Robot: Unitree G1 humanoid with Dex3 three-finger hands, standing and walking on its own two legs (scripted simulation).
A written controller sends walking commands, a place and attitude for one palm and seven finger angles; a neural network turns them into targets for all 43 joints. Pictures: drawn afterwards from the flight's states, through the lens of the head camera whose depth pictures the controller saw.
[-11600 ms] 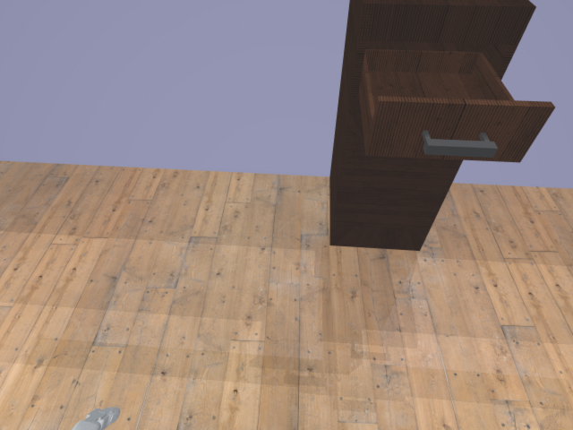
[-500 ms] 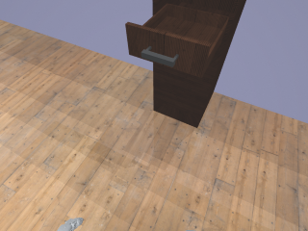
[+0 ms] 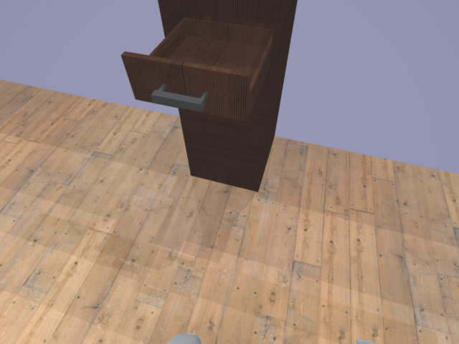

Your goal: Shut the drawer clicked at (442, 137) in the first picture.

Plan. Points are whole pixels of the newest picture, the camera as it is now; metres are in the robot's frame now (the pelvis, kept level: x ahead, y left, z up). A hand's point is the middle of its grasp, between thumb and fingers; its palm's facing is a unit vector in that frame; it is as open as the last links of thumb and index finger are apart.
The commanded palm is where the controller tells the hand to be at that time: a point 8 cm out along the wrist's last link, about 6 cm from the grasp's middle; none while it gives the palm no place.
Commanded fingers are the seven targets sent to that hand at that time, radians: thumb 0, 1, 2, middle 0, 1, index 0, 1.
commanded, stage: turn to face it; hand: left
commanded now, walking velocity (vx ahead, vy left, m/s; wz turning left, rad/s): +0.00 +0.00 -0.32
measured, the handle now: (181, 95) +0.67 +0.19 +0.03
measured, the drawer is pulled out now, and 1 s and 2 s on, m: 0.28 0.28 0.28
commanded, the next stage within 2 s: take the last steps up to it in 0.16 s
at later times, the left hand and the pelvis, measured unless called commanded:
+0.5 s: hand out of the picture +0.10 +0.22 -0.17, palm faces -0.18 -0.96 -0.20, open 7.3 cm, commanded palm none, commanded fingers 0.00 0.90 0.90 -0.20 -0.30 -0.20 -0.30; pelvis +0.02 +0.04 +0.01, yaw -10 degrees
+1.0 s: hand out of the picture +0.10 +0.21 -0.17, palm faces -0.03 -0.98 -0.20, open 7.3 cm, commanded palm none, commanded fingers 0.00 0.90 0.90 -0.20 -0.30 -0.20 -0.30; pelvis +0.16 +0.03 -0.01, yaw -5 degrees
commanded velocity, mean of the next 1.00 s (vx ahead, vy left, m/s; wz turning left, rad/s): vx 0.22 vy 0.06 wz -0.04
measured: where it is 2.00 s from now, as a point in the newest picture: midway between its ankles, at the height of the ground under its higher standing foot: (209, 325)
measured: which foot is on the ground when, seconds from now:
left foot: up 0.00-0.08, down 0.10-0.62, up 0.64-1.00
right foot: down 0.00-0.12, up 0.14-0.60, down 0.62-1.00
